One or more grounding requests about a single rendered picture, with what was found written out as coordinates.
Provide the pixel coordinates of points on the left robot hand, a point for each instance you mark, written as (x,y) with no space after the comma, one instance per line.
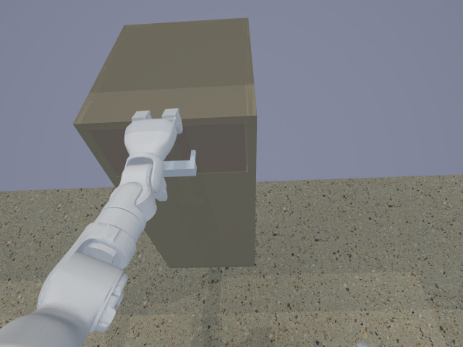
(154,136)

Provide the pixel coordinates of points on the drawer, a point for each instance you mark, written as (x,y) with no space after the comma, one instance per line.
(220,147)

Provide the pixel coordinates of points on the robot left upper arm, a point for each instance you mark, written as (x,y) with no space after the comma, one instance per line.
(83,297)

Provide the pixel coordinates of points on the cabinet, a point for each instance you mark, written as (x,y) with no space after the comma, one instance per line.
(203,68)

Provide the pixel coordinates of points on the handle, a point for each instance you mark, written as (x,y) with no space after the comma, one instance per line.
(181,167)

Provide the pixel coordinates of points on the left robot forearm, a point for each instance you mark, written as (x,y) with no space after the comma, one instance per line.
(113,236)

